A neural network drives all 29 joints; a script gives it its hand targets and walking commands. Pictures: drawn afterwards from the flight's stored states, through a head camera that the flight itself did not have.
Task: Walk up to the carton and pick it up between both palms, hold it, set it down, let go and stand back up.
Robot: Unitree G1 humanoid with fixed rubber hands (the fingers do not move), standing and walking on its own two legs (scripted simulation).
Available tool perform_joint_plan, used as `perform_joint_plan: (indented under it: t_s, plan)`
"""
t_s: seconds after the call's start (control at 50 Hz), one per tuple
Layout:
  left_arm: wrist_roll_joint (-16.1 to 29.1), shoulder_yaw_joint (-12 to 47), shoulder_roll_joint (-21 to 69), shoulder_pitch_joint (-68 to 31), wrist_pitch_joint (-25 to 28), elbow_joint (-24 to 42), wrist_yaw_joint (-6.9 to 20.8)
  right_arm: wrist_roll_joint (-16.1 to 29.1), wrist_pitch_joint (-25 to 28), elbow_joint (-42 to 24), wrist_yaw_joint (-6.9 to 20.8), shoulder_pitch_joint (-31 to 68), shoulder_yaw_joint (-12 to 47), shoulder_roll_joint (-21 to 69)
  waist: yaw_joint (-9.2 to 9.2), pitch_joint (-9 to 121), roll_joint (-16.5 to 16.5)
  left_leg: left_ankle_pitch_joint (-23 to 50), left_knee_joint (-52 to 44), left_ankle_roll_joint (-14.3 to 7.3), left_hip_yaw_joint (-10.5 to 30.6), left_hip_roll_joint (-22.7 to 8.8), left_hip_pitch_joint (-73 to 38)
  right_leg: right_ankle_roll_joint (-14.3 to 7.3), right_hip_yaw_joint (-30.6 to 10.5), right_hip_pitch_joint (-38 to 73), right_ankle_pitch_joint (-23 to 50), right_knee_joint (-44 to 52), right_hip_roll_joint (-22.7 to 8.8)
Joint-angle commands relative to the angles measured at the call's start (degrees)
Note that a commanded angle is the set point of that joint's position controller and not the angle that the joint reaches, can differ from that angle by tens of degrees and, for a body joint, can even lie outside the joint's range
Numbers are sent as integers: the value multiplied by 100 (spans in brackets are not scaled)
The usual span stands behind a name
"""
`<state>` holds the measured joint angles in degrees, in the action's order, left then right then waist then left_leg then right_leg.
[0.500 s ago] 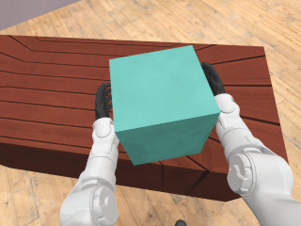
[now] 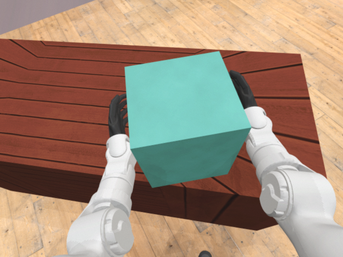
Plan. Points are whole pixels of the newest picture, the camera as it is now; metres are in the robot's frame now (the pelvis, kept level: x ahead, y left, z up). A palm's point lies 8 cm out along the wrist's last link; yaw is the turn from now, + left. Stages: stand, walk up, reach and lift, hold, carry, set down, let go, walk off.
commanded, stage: reach and lift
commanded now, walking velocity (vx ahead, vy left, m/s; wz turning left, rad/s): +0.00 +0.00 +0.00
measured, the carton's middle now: (182, 126) +0.43 +0.05 +0.01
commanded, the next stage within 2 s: none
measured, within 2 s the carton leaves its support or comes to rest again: leaves its support in 1.56 s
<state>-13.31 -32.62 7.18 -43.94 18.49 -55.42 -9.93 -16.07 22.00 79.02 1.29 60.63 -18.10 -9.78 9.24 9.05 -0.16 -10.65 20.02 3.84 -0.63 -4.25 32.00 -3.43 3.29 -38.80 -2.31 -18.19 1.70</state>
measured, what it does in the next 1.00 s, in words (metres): shifts its weight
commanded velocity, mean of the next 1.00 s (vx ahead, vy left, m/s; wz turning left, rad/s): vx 0.00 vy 0.00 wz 0.00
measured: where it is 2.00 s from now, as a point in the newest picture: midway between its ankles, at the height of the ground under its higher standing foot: outside the picture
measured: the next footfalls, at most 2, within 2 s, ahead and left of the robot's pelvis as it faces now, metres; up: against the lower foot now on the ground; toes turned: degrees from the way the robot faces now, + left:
none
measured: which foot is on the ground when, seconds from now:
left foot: down 0.00-1.00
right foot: down 0.00-1.00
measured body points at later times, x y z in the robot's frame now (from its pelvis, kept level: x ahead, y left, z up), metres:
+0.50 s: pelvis -0.01 +0.01 +0.00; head +0.12 +0.00 +0.43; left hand +0.40 +0.20 +0.03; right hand +0.48 -0.09 +0.06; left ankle -0.04 +0.17 -0.74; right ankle +0.04 -0.08 -0.74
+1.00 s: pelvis -0.03 +0.06 -0.01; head +0.09 +0.09 +0.43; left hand +0.45 +0.19 +0.02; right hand +0.39 -0.11 +0.04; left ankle -0.04 +0.17 -0.74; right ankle +0.04 -0.08 -0.74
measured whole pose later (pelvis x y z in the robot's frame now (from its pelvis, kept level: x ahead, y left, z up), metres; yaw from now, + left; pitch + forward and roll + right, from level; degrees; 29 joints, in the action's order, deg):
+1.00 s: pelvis -0.03 +0.06 -0.01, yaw +0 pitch +23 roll +0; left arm -10.7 -19.4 -9.5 -58.1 32.2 -84.6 -2.0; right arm -23.2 42.7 77.0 -14.0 49.1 -33.2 1.3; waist -5.7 10.1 3.9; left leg -12.5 28.4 -0.4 -1.8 -0.5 39.3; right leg 1.1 1.7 -42.5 0.2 -18.9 -2.1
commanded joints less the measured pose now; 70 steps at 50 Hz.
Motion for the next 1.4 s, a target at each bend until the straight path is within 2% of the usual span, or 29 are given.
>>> perform_joint_plan:
  t_s: [0.0,0.04,0.06,0.08,0.16,0.22,0.26,0.4,0.5,0.6,0.68,0.78,0.84,0.86,0.88,0.9,0.92,0.94,1.04,1.12,1.18,1.24,1.3,1.38]
  plan:
    - [-287,1451,2083,-2384,12,-231,675,-471,233,203,414,1900,956,3295,204,3466,809,1334,-176,-383,-665,370,1220,322,-106,4926,2367,-666,-326]
    - [-257,1518,2129,-2534,120,-211,674,-481,328,196,387,1962,1030,3379,210,3548,769,1368,-146,-371,-653,366,1301,337,-103,4990,2548,-762,-316]
    - [-386,1197,2122,-2139,-31,-330,733,-548,45,1013,470,1349,619,3263,-19,2775,535,930,-235,-475,-688,500,862,360,-111,4841,1770,-457,-313]
    - [-335,1198,2071,-2233,-43,-249,738,-572,56,805,501,1475,594,3206,68,2894,659,934,-267,-482,-743,487,944,369,-96,4695,1658,-454,-289]
    - [-370,1359,2318,-2353,257,-250,756,-849,602,461,408,1730,727,3335,116,3436,783,1370,-236,-384,-778,368,1008,468,39,5087,2724,-703,-243]
    - [-415,1469,2519,-2466,530,-301,780,-1092,1048,264,295,1863,915,3445,37,3701,864,1476,-212,-300,-796,318,1310,532,110,5435,3740,-973,-254]
    - [-517,1452,2614,-2487,680,-399,809,-1277,1325,209,218,1898,949,3479,-39,3767,880,1520,-221,-265,-793,284,1427,533,141,5483,4114,-1046,-280]
    - [-788,1474,2794,-2312,1003,-543,857,-1632,2051,481,78,1818,964,3321,-181,3862,822,1642,-191,-212,-804,262,1529,463,207,5067,4223,-1055,-280]
    - [-908,1460,2741,-2859,1275,-534,989,-1847,2235,585,-47,1492,709,3662,-535,4176,817,1150,-213,-249,-751,311,1544,591,139,5236,4156,-1071,-406]
    - [-1048,1428,2378,-3776,1577,-701,1226,-2072,2315,751,-219,1098,303,4166,-839,4219,683,530,-126,-292,-588,317,1676,770,-247,5642,3602,-1037,-682]
    - [-1067,1430,1872,-4354,1791,-1104,1449,-2176,2366,784,-352,957,94,4412,-856,4001,549,122,-13,-335,-484,317,1820,853,-645,5698,2645,-907,-891]
    - [-917,1587,1250,-4887,1901,-1854,1643,-2207,2365,626,-538,1194,-61,4646,-809,3721,283,-286,30,-377,-441,443,1757,732,-826,5172,1208,-586,-875]
    - [-692,1872,1127,-5029,1827,-2183,1658,-2158,2326,480,-632,1391,-77,4696,-875,3751,-8,-490,76,-343,-447,521,1679,561,-717,4701,889,-503,-741]
    - [-607,1958,1085,-5064,1790,-2224,1646,-2117,2277,476,-655,1391,-55,4734,-948,3777,-114,-546,72,-350,-454,551,1636,509,-607,4568,861,-513,-685]
    - [-495,2089,1101,-5036,1743,-2356,1645,-2045,2250,411,-662,1458,-1,4720,-949,3852,-200,-497,102,-327,-461,575,1562,454,-521,4399,957,-539,-611]
    - [-401,2190,1095,-5048,1700,-2378,1636,-1974,2196,411,-675,1427,36,4712,-1039,3863,-283,-433,101,-320,-459,587,1383,403,-361,4211,1018,-551,-531]
    - [-272,2337,1144,-4996,1647,-2515,1631,-1842,2161,313,-669,1498,144,4709,-1022,3960,-410,-174,192,-257,-481,617,1144,342,-231,3941,1203,-589,-430]
    - [-185,2460,1219,-4944,1611,-2512,1624,-1736,2132,292,-665,1437,215,4645,-1098,4033,-482,116,245,-218,-459,626,798,287,-56,3684,1352,-597,-311]
    - [118,3009,1821,-4589,1483,-2631,1502,-1049,1971,-94,-553,1355,813,4460,-1057,4278,-940,2162,845,160,-192,528,-1057,66,287,2314,1911,-469,132]
    - [104,3143,2302,-4209,1511,-2525,1341,-738,1918,-422,-422,1425,1121,4123,-953,4240,-1063,3852,1198,477,43,274,-2025,43,374,1708,2101,-379,294]
    - [106,3249,2562,-3961,1515,-2167,1193,-660,1910,-514,-342,1420,1323,3936,-974,4213,-1041,4666,1265,576,143,114,-2378,100,367,1422,1980,-330,342]
    - [201,3524,2797,-3904,1395,-1771,1113,-487,1854,-522,-375,1443,1486,3948,-1142,4220,-979,4955,1288,576,204,93,-2407,151,310,1462,2028,-304,360]
    - [312,3780,2944,-3867,1266,-1450,1089,-239,1719,-673,-436,1446,1706,4023,-1214,4245,-910,4863,1267,526,227,162,-2320,193,248,1664,2162,-308,365]
    - [493,4087,3158,-3908,1117,-973,1067,128,1385,-1199,-478,1430,2145,4246,-1272,4465,-921,4497,1261,445,261,291,-2169,168,154,1998,2376,-339,352]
